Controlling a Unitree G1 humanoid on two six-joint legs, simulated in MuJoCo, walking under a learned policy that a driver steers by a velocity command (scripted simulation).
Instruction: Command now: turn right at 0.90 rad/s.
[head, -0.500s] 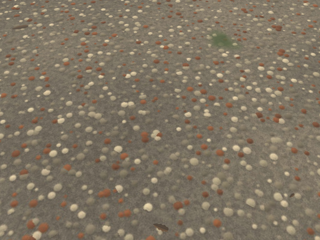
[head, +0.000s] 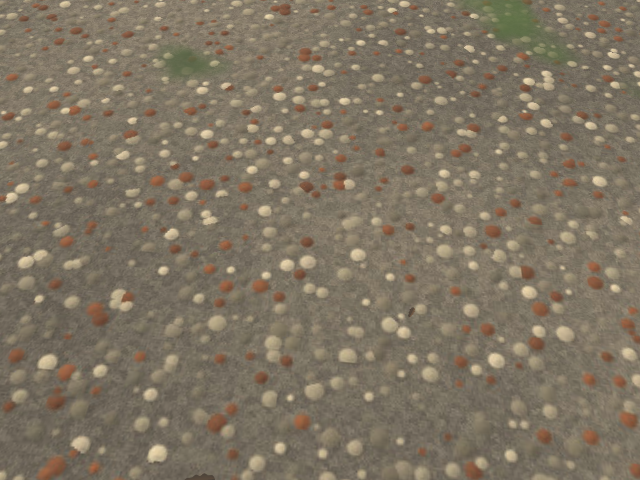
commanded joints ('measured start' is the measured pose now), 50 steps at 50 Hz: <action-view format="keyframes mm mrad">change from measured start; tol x16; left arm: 1 -34 27 6 -103 -18 -26 7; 50 5 2 -83 346 4 -74 58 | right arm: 1 95 -234 -56 -54 -18 -22 -28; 50 87 -57 -4 328 2 -10 -4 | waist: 1 -36 181 -149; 17 -49 244 -118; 21 -55 -208 -86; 50 -45 29 -24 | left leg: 1 310 348 -326 -349 23 108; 2 224 462 -489 -342 168 214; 9 258 261 -75 -212 589 209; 18 171 249 -24 -113 548 175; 22 28 96 60 82 -168 17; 32 252 152 -12 -176 307 19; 50 204 144 -23 -242 198 56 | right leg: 1 -168 -27 36 177 -179 15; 2 -231 36 -118 361 -361 32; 7 -190 -45 -164 601 -184 71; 15 -2 -75 -249 152 -251 54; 18 181 -77 -297 -211 0 19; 20 374 -342 31 -346 124 -36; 22 140 -442 91 -292 310 -176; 27 225 -323 -56 -203 576 -127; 33 116 -202 -103 -234 98 -33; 50 142 -212 -119 -246 131 -18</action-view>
